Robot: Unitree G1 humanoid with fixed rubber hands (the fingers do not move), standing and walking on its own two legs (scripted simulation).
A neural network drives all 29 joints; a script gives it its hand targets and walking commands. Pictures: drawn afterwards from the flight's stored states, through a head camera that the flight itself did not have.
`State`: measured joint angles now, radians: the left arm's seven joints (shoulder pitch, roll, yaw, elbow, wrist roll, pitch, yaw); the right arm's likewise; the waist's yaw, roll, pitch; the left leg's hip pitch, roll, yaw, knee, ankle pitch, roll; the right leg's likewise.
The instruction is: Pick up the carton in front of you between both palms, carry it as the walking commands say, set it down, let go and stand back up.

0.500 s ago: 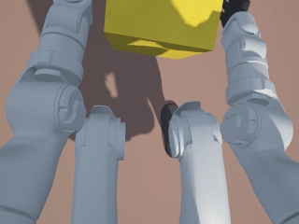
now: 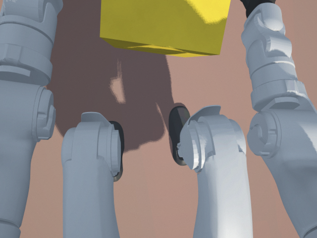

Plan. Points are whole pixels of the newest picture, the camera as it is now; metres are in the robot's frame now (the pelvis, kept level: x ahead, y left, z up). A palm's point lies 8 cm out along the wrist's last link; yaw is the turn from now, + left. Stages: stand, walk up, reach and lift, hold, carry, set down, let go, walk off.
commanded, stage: set down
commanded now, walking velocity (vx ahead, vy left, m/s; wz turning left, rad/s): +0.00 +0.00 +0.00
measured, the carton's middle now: (160, 2) +0.54 -0.04 -0.24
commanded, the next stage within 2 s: let go in 0.92 s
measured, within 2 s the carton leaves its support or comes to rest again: neither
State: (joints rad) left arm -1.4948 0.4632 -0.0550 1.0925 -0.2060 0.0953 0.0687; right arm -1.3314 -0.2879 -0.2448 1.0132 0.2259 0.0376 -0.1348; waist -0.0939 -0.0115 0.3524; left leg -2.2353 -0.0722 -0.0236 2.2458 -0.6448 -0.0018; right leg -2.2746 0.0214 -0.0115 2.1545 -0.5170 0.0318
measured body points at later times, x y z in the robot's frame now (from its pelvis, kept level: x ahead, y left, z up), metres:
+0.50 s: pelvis +0.01 +0.00 +0.12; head +0.34 +0.00 +0.42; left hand +0.59 +0.16 +0.01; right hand +0.53 -0.23 +0.01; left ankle +0.09 +0.11 -0.33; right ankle +0.13 -0.12 -0.33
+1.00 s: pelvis +0.04 +0.00 +0.26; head +0.34 +0.00 +0.59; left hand +0.59 +0.17 +0.16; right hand +0.52 -0.23 +0.16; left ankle +0.09 +0.11 -0.33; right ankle +0.13 -0.12 -0.33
